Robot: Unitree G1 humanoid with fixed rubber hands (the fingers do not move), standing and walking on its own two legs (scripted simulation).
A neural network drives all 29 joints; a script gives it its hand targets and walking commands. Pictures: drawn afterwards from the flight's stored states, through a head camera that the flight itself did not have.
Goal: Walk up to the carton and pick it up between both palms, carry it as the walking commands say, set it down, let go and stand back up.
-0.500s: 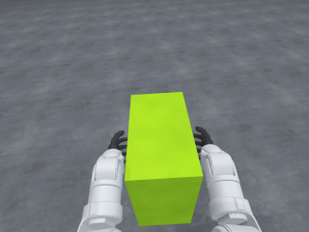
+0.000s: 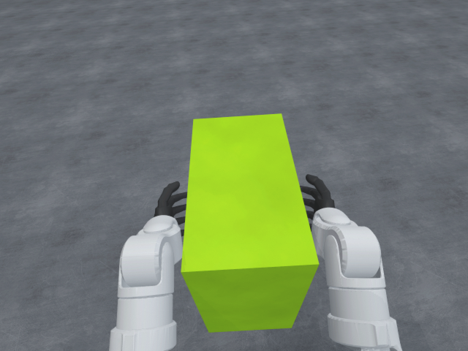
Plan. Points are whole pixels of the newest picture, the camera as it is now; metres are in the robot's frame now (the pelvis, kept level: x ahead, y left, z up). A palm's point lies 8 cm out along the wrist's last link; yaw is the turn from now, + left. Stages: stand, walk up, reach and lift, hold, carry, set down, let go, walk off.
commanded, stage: carry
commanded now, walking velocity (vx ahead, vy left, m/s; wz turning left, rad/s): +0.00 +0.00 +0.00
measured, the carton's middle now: (243, 226) +0.34 +0.01 +0.04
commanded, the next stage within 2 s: hold in 1.38 s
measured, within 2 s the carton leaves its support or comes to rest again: neither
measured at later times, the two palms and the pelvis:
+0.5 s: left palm (187, 232) +0.28 +0.10 +0.10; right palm (349, 230) +0.28 -0.15 +0.11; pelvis +0.01 -0.03 +0.01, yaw +0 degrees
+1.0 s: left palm (194, 225) +0.30 +0.09 +0.10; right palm (348, 222) +0.30 -0.16 +0.10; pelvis +0.03 -0.04 +0.00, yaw +0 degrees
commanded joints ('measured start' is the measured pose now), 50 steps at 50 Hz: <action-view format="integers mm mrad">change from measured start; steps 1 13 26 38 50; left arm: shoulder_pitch -299 -251 -231 -236 -238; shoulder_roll -892 -865 -873 -892 -904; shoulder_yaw -497 -499 -504 -522 -532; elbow -137 -222 -210 -207 -197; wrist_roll -242 -264 -259 -257 -250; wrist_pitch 13 56 42 22 0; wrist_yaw -88 -76 -90 -114 -132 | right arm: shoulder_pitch -228 -207 -198 -192 -189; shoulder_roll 905 870 887 911 924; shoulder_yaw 454 487 513 527 533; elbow -88 -206 -193 -187 -178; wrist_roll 226 254 259 251 245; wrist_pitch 16 60 50 28 3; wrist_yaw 79 73 89 106 123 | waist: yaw -3 -10 -12 -11 -12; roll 77 -9 -22 -19 -12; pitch -241 -185 -189 -198 -203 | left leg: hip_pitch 83 61 103 132 143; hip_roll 222 153 139 142 146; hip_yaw -184 -90 -64 -60 -64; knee -219 -187 -148 -119 -108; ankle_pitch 143 -20 87 172 207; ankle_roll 12 -27 -29 -28 -28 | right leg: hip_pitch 152 146 146 159 176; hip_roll -16 -88 -94 -89 -81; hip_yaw -24 49 57 46 39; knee -40 -130 -138 -117 -107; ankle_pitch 1 34 92 149 179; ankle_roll -19 -44 -56 -66 -78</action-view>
